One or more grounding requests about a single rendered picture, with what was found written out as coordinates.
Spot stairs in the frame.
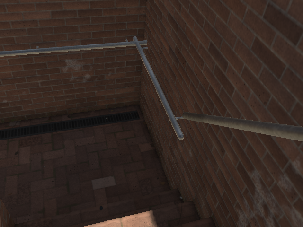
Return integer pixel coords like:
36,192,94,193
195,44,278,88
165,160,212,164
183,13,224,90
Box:
15,188,216,227

